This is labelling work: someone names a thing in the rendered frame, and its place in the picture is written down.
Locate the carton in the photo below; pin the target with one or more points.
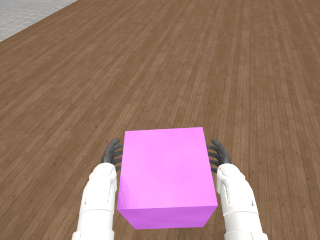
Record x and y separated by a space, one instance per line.
166 179

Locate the robot right hand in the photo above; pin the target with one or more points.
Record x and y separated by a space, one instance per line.
221 155

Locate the right robot forearm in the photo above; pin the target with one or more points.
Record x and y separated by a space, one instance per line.
238 203

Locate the left robot forearm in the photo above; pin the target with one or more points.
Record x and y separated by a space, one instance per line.
97 205

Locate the robot left hand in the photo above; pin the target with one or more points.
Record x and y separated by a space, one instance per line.
109 154

